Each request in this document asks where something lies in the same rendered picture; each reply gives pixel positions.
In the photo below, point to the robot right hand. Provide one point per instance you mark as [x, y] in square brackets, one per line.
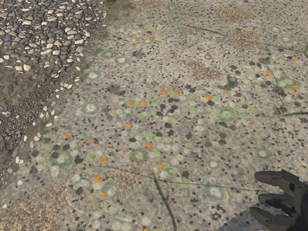
[295, 205]

